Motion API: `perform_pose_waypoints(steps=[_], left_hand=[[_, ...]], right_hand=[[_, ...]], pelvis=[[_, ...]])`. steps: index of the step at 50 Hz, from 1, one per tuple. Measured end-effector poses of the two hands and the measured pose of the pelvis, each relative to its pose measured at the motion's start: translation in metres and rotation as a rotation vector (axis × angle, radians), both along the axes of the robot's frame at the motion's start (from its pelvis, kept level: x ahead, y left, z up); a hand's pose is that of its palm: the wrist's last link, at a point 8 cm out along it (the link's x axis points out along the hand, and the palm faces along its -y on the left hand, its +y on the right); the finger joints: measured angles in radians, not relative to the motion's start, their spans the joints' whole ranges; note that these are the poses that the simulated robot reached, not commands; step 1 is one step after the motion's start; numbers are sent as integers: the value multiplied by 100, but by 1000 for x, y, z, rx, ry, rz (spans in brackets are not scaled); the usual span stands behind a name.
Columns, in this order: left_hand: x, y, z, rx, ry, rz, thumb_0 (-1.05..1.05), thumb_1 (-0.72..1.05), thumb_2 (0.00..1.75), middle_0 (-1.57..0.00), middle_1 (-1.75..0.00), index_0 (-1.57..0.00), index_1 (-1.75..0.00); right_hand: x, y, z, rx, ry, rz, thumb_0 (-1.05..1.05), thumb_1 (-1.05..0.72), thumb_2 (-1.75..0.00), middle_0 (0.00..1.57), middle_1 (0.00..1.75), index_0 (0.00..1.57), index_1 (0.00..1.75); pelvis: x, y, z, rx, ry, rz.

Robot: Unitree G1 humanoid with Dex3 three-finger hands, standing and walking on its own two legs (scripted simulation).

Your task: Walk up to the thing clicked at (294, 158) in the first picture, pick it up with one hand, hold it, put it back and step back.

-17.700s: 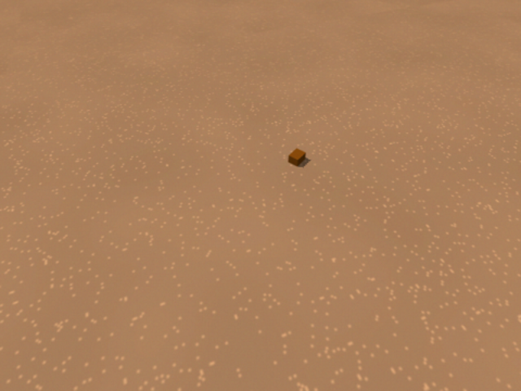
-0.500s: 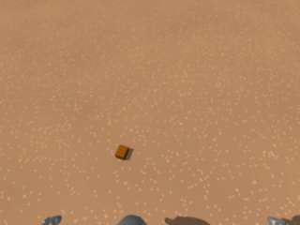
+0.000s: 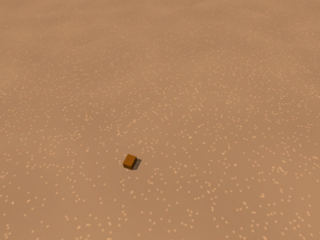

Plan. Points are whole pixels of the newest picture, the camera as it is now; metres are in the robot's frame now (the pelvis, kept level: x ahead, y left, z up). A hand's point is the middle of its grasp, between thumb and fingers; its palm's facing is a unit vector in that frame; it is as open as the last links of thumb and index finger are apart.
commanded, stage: walk up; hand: left
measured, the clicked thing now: (130, 161) +0.75 +0.29 -0.74
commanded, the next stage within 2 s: stand in 0.84 s
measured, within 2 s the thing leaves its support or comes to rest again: neither
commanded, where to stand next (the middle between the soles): +0.38 +0.03 m, yaw +3 degrees
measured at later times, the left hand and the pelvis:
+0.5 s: hand out of the picture +0.08 +0.28 -0.14, palm faces +0.07 -0.93 -0.36, open 7.4 cm; pelvis +0.01 +0.02 +0.01, yaw +3 degrees
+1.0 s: hand out of the picture +0.09 +0.28 -0.14, palm faces +0.05 -0.94 -0.34, open 7.4 cm; pelvis +0.02 +0.02 +0.02, yaw +3 degrees
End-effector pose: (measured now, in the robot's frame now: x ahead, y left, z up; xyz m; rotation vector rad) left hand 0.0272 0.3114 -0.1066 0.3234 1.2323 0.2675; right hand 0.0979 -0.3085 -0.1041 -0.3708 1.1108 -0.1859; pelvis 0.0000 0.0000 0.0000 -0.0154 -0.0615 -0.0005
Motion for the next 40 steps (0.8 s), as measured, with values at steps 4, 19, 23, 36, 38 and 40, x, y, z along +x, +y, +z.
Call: perform_pose_waypoints(steps=[4,19,23,36,38,40], left_hand=[[-12,1,8,6,-14,21,1,90,90,-20,-30,-21,-30],[24,15,6,-3,-84,4,0,90,90,-20,-30,-20,-30],[37,14,7,-10,-95,2,0,90,90,-20,-30,-21,-30],[64,12,6,-21,-108,6,0,90,90,-20,-30,-21,-30],[64,13,5,-21,-100,7,0,90,90,-20,-30,-21,-30],[63,14,4,-23,-91,12,0,90,90,-20,-30,-21,-30]], right_hand=[[-14,1,-3,11,42,6,1,-90,-90,20,30,20,30],[-17,31,-5,59,53,6,1,-90,-90,20,30,21,30],[-4,32,-5,54,39,11,1,-90,-90,20,30,21,30],[27,31,2,35,24,16,1,-90,-90,20,30,21,30],[30,31,3,32,23,17,1,-90,-90,20,30,20,30],[32,31,3,30,26,18,1,-90,-90,20,30,20,30]], pelvis=[[-3,4,4,12,5,23],[1,11,6,4,6,46],[7,15,6,14,9,52],[16,15,9,8,15,56],[18,16,9,9,15,57],[19,17,9,10,16,57]])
